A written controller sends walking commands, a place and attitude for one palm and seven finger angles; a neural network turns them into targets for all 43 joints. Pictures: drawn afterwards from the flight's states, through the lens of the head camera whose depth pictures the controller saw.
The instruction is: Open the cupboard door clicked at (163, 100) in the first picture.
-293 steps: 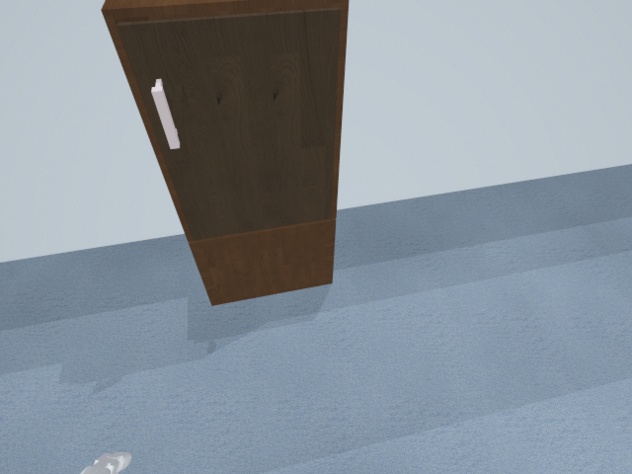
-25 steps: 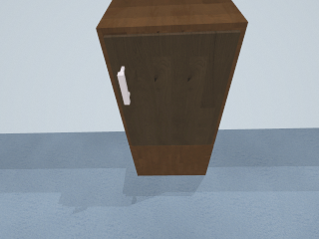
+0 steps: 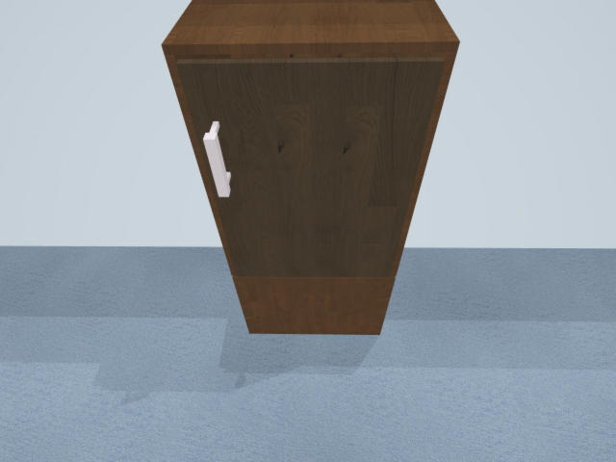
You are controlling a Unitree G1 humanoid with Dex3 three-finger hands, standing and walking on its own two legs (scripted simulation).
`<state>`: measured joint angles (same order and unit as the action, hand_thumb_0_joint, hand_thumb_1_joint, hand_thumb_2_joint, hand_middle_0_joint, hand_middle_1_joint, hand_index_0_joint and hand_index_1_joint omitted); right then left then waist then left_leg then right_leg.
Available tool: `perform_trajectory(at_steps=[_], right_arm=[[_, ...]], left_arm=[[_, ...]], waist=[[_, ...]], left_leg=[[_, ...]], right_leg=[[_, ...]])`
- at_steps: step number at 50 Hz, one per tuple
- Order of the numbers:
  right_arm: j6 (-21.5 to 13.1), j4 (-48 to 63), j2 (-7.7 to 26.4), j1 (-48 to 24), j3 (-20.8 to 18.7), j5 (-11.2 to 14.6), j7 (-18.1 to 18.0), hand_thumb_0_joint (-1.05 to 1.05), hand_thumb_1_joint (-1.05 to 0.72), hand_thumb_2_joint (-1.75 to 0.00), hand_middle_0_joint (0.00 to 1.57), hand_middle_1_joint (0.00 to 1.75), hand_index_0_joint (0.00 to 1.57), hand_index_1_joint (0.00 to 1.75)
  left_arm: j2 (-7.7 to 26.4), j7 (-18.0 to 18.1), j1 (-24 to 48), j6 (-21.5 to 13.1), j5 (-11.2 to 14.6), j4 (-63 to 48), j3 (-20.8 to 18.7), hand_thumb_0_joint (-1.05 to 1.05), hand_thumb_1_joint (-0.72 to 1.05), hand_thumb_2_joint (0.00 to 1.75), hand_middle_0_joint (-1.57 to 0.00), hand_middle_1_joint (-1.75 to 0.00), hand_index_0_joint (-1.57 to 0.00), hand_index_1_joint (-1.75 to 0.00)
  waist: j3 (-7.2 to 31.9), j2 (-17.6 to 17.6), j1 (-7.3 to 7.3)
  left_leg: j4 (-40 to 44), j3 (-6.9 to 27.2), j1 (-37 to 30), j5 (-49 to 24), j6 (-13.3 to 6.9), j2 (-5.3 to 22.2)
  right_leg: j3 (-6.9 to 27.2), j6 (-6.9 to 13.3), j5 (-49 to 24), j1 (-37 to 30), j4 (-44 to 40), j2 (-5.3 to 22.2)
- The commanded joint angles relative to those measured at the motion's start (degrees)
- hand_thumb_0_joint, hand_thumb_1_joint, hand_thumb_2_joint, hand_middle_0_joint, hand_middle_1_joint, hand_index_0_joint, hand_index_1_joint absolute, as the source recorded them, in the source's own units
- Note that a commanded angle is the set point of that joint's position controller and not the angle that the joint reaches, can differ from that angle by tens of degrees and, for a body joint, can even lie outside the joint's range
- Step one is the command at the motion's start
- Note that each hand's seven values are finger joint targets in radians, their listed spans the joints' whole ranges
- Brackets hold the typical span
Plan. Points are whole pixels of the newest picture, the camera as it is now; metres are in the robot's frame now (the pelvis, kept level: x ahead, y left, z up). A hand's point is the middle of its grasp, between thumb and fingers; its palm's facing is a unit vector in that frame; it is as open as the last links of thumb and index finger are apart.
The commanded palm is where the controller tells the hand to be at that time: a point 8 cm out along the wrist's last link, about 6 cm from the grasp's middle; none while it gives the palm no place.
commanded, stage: shuffle to correct the standing spot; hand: left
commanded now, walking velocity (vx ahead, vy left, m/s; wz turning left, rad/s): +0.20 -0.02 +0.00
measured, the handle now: (219, 160) +0.61 +0.21 +0.05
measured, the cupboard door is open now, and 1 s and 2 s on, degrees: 0 0 0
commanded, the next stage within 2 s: come to a stop and stand still in 0.18 s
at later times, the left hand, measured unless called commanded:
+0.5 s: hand out of the picture +0.09 +0.15 -0.17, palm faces +0.06 -0.97 -0.23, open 7.3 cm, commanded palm none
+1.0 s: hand out of the picture +0.09 +0.15 -0.17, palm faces +0.04 -0.96 -0.27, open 7.4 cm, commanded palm none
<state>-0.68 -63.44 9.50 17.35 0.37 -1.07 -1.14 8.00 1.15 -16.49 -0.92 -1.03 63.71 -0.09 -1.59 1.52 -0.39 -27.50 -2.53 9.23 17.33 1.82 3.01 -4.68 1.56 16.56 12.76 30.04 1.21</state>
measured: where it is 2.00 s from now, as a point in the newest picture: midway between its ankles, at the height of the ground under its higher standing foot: outside the picture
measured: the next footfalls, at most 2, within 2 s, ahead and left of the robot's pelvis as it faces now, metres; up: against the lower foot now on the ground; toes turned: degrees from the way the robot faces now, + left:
left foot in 0.66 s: +0.17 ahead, +0.07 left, +0.00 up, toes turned +1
right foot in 0.92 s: +0.08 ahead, -0.14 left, +0.00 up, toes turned -2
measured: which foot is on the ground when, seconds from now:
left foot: down 0.00-0.34, up 0.36-0.64, down 0.66-1.00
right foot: down 0.00-0.68, up 0.70-0.90, down 0.92-1.00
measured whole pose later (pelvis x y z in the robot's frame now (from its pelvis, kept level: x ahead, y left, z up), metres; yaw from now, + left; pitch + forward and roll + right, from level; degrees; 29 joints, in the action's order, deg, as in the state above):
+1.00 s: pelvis +0.06 -0.03 -0.02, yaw +0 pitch -2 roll +0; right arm 1.2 -53.2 10.1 8.5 -2.4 -0.7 0.5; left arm 7.8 2.8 -15.8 -1.2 -1.9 55.1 -0.5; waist -4.4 4.7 -0.8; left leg -42.0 -2.8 24.5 20.4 -0.4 2.1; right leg -3.1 1.1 22.6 14.1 38.7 0.2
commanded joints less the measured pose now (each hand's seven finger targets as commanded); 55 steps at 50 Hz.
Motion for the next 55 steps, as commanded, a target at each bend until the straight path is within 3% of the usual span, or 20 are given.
perform_trajectory(at_steps=[1, 5, 9, 12, 15, 16, 17, 18, 23, 31, 34, 37, 43, 44, 45, 47, 48, 51, 53, 55], right_arm=[[-0.5, 2.0, 2.2, 3.7, -0.9, -0.5, 0.1, 0.0, -0.9, -0.9, 0.2, 0.3, 0.2, 0.3], [-1.3, 1.5, 1.4, 6.7, -0.9, -0.5, 0.2, 0.0, -0.9, -0.9, 0.2, 0.3, 0.2, 0.3], [-2.4, -0.8, 7.2, 14.3, -2.5, -0.9, -0.8, 0.0, -0.9, -0.9, 0.2, 0.3, 0.2, 0.3], [-2.8, 0.1, 5.7, 12.9, -2.4, -1.2, -1.2, 0.0, -0.9, -0.9, 0.2, 0.3, 0.2, 0.3], [-2.9, 2.3, 5.7, 5.8, -2.3, -0.1, -1.1, 0.0, -0.9, -0.9, 0.2, 0.3, 0.2, 0.3], [-3.2, 4.2, 2.6, 4.6, -1.7, 0.7, -0.9, 0.0, -0.9, -0.9, 0.2, 0.3, 0.2, 0.3], [-2.8, 6.0, 1.1, 0.9, -1.5, 0.8, -1.1, 0.0, -0.9, -0.9, 0.2, 0.3, 0.2, 0.3], [-2.3, 4.9, 1.1, 2.6, -1.7, 0.8, -1.5, 0.0, -0.9, -0.9, 0.2, 0.3, 0.2, 0.3], [-0.1, 2.2, -2.2, 2.0, -1.7, 1.0, -0.6, 0.0, -0.9, -0.9, 0.2, 0.3, 0.2, 0.3], [1.5, 4.9, 1.5, -0.7, -3.0, 0.3, -0.8, 0.0, -0.9, -0.9, 0.2, 0.3, 0.2, 0.3], [0.7, 5.9, 7.7, 2.4, -3.7, 0.0, -1.1, 0.0, -0.9, -0.9, 0.2, 0.3, 0.2, 0.3], [0.4, 8.2, 6.2, -3.7, -3.1, -0.1, -1.7, 0.0, -0.9, -0.9, 0.2, 0.3, 0.2, 0.3], [1.0, 9.8, 8.0, -6.8, -4.1, -0.5, -0.8, 0.0, -0.9, -0.9, 0.2, 0.3, 0.2, 0.3], [0.5, 11.2, 11.1, -9.3, -5.2, 0.7, -0.6, 0.0, -0.9, -0.9, 0.2, 0.3, 0.2, 0.3], [0.4, 14.0, 5.3, -6.5, -4.2, 0.7, 1.0, 0.0, -0.9, -0.9, 0.2, 0.3, 0.2, 0.3], [0.3, 15.2, 2.9, -7.7, -3.4, -0.3, 1.7, 0.0, -0.9, -0.9, 0.2, 0.3, 0.2, 0.3], [0.4, 15.5, 2.2, -7.8, -3.6, 0.2, 1.8, 0.0, -0.9, -0.9, 0.2, 0.3, 0.2, 0.3], [1.0, 15.5, 2.9, -6.4, -3.5, 0.6, 1.0, 0.0, -0.9, -0.9, 0.2, 0.3, 0.2, 0.3], [0.7, 13.2, 3.1, -2.2, -3.3, 0.3, 1.1, 0.0, -0.9, -0.9, 0.2, 0.3, 0.2, 0.3], [0.6, 12.8, 6.0, -1.6, -3.3, -0.4, 0.9, 0.0, -0.9, -0.9, 0.2, 0.3, 0.2, 0.3]], left_arm=[[8.6, 0.0, -4.7, -0.3, -0.1, -1.8, -2.5, 0.0, 0.9, 0.9, -0.2, -0.3, -0.2, -0.3], [7.9, -0.2, -3.9, -0.5, -0.1, -2.8, -3.1, 0.0, 0.9, 0.9, -0.2, -0.3, -0.2, -0.3], [2.8, -0.9, 0.9, -1.2, -0.6, -5.7, -2.4, 0.0, 0.9, 0.9, -0.2, -0.3, -0.2, -0.3], [2.3, -1.4, 3.5, -2.0, -0.1, -6.7, -2.5, 0.0, 0.9, 0.9, -0.2, -0.3, -0.2, -0.3], [3.1, -1.7, -9.7, -2.6, -0.1, -2.4, -3.6, 0.0, 0.9, 0.9, -0.2, -0.3, -0.2, -0.3], [8.4, -0.8, -17.1, -2.9, -0.4, -0.2, -4.8, 0.0, 0.9, 0.9, -0.2, -0.3, -0.2, -0.3], [10.3, 0.0, -20.0, -2.9, 0.2, 0.7, -4.7, 0.0, 0.9, 0.9, -0.2, -0.3, -0.2, -0.3], [9.0, 0.4, -16.1, -2.8, 0.3, 0.3, -3.7, 0.0, 0.9, 0.9, -0.2, -0.3, -0.2, -0.3], [6.2, 1.5, -4.3, -2.0, -0.5, -3.2, -2.5, 0.0, 0.9, 0.9, -0.2, -0.3, -0.2, -0.3], [8.4, 1.8, -3.8, 0.6, -0.1, -5.4, -3.7, 0.0, 0.9, 0.9, -0.2, -0.3, -0.2, -0.3], [3.9, 2.2, -4.8, 1.5, 0.4, -7.5, -2.8, 0.0, 0.9, 0.9, -0.2, -0.3, -0.2, -0.3], [4.0, 2.0, -2.5, 2.6, 0.2, -7.5, -2.7, 0.0, 0.9, 0.9, -0.2, -0.3, -0.2, -0.3], [1.9, 0.8, -5.0, 2.2, -0.3, -6.9, -2.1, 0.0, 0.9, 0.9, -0.2, -0.3, -0.2, -0.3], [5.3, 2.2, -8.7, 0.6, -0.1, -5.9, -1.3, 0.0, 0.9, 0.9, -0.2, -0.3, -0.2, -0.3], [8.4, 2.4, -4.1, -0.4, -0.8, -10.4, -2.2, 0.0, 0.9, 0.9, -0.2, -0.3, -0.2, -0.3], [12.1, 2.5, -3.6, -2.3, -1.0, -12.0, -3.1, 0.0, 0.9, 0.9, -0.2, -0.3, -0.2, -0.3], [12.4, 2.5, -3.5, -2.1, -1.2, -12.5, -3.3, 0.0, 0.9, 0.9, -0.2, -0.3, -0.2, -0.3], [9.0, 2.7, -0.1, -1.4, -0.5, -13.7, -2.7, 0.0, 0.9, 0.9, -0.2, -0.3, -0.2, -0.3], [8.5, 2.5, 1.6, -0.4, -0.4, -14.7, -2.4, 0.0, 0.9, 0.9, -0.2, -0.3, -0.2, -0.3], [7.0, 2.4, -0.5, 0.7, -0.1, -14.9, -2.3, 0.0, 0.9, 0.9, -0.2, -0.3, -0.2, -0.3]], waist=[[-6.2, -7.8, -0.24], [-7.0, -3.6, 1.34], [-6.9, 15.6, 3.71], [-6.5, 8.3, 3.31], [0.5, 0.6, -4.23], [4.2, -14.3, -6.45], [4.5, -16.5, -7.01], [4.4, -10.1, -4.21], [-1.7, -9.3, -0.24], [0.3, -8.5, 0.47], [4.8, 10.6, 0.68], [1.3, 10.5, -0.03], [4.6, 4.2, -1.22], [7.0, -3.6, -3.06], [6.5, -11.7, -0.34], [8.6, -3.1, -0.87], [8.3, -3.4, -0.13], [3.6, -18.6, 1.38], [-1.1, -8.0, 3.06], [-6.5, 3.6, 1.61]], left_leg=[[-2.9, -1.8, 8.6, 5.9, -3.0, -1.0], [-1.0, -1.4, 4.7, 3.4, -3.6, -0.2], [10.8, 17.9, -4.2, -8.2, -11.4, 14.2], [6.5, 16.2, -6.2, -27.1, -14.1, 15.6], [-7.9, 2.5, 9.2, -21.0, -7.0, 6.2], [-20.2, -2.5, 21.1, -5.8, -4.0, 0.1], [-30.6, -1.5, 23.8, 16.7, -2.7, -2.4], [-33.1, 2.6, 21.9, 17.8, -2.0, -0.4], [-21.1, -0.6, 14.7, 9.0, -0.7, -0.2], [-2.6, -2.5, 3.8, -9.8, -0.8, -1.4], [2.2, 12.3, -4.8, -55.1, -11.9, 16.1], [8.1, 13.6, 4.8, -40.3, -16.1, 16.6], [7.7, 8.2, 5.8, -15.5, -11.6, 10.9], [-8.6, 4.0, -3.9, -29.4, -6.8, 8.3], [-12.4, 0.2, 11.0, -8.2, -4.0, 1.9], [-19.2, 0.2, 17.8, 8.7, -2.3, -1.5], [-18.8, -0.3, 18.1, 8.2, -2.3, -2.6], [-14.0, 0.0, 12.0, 1.1, -3.2, -1.8], [-5.8, 0.0, 1.6, -6.5, -3.4, -1.2], [3.1, 9.4, 8.3, 0.1, -7.1, 5.5]], right_leg=[[13.4, 4.3, 19.5, 3.0, -14.3, 8.3], [10.7, 5.0, 16.9, 7.3, -10.3, 7.2], [-2.9, 1.3, 12.5, 18.4, 15.2, -2.1], [-0.7, 2.1, 15.8, 19.3, 16.3, 0.4], [0.8, 2.3, -3.2, -8.3, -0.5, 1.3], [17.4, 5.7, -16.8, -19.3, -5.5, 13.6], [26.1, 10.3, -39.4, -18.7, -9.6, 22.8], [22.5, 13.6, -47.8, -16.5, -7.6, 22.6], [6.8, 8.9, -55.2, -4.2, -5.4, 14.0], [7.5, 6.1, -40.9, -1.8, 0.3, 12.5], [0.2, -1.0, 7.4, 5.3, 13.1, 1.5], [5.1, -0.5, 19.5, 5.5, 26.0, 1.2], [1.0, -1.5, 8.8, 0.6, 9.4, 1.0], [6.3, -1.6, -2.9, 6.6, -7.3, 2.7], [16.5, 0.8, -13.8, -0.1, -7.7, 8.9], [19.3, 7.4, -43.3, -9.5, -2.0, 16.2], [15.4, 7.4, -43.8, -10.1, -0.3, 13.5], [11.4, 6.2, -32.1, -0.9, -0.9, 10.7], [8.7, 3.4, -10.7, 10.9, -0.2, 7.3], [5.6, 0.6, 10.5, 12.8, 0.3, 0.7]])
